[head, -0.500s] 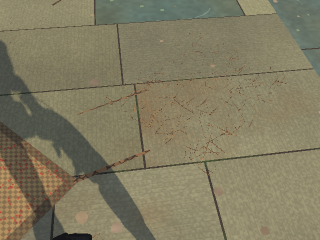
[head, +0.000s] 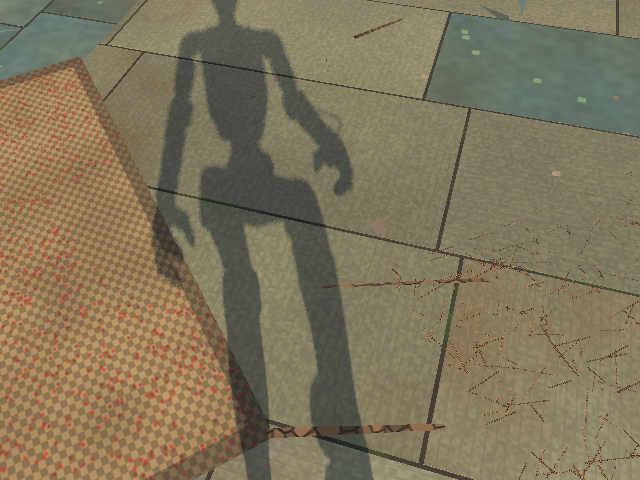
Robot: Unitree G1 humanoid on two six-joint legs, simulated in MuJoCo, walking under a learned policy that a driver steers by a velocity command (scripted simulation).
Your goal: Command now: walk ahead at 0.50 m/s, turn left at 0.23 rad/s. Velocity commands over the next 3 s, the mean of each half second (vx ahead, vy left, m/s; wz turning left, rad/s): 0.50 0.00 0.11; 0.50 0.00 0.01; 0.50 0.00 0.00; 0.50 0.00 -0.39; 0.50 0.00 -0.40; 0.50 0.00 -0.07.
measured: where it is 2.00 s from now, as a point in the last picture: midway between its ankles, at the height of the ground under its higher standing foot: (339, 233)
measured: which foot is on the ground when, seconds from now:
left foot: up 0.00-0.08, down 0.10-0.66, up 0.68-1.00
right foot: down 0.00-0.12, up 0.14-0.64, down 0.66-1.00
